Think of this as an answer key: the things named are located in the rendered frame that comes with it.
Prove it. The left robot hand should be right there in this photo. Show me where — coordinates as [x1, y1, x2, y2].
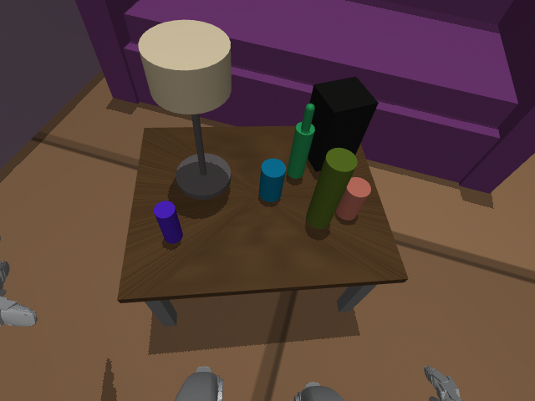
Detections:
[0, 237, 38, 327]

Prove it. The right robot hand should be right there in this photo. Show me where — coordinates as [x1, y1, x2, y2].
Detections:
[424, 366, 464, 401]

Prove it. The sofa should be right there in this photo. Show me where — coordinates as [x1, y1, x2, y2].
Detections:
[75, 0, 535, 194]

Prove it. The coffee table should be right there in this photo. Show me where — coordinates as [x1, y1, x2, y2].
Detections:
[117, 126, 409, 327]

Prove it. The desk lamp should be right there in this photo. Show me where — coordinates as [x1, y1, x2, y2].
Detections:
[138, 20, 232, 200]

